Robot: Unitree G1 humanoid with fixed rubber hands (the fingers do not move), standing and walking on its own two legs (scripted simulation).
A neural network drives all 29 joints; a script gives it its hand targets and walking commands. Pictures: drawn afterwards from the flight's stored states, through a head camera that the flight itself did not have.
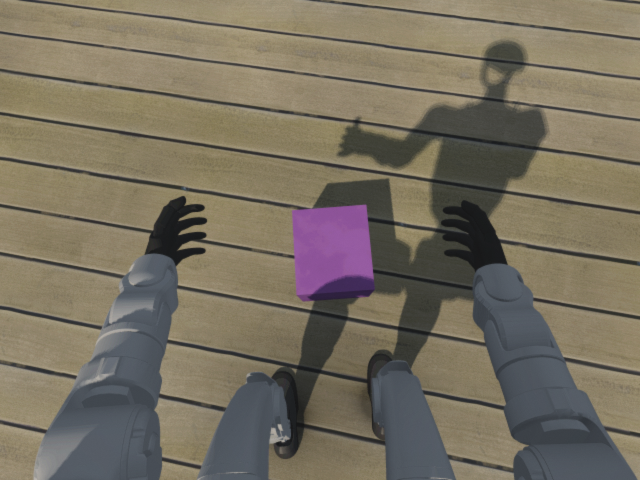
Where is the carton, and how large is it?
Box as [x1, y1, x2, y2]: [292, 205, 374, 301]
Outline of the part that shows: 365,205 292,210 296,294 303,301 368,296 374,289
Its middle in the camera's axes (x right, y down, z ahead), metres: +0.03 +0.04 +1.01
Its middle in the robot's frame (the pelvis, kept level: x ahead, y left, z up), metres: +0.48 +0.00 -0.61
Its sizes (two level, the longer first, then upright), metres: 0.206 0.181 0.177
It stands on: the floor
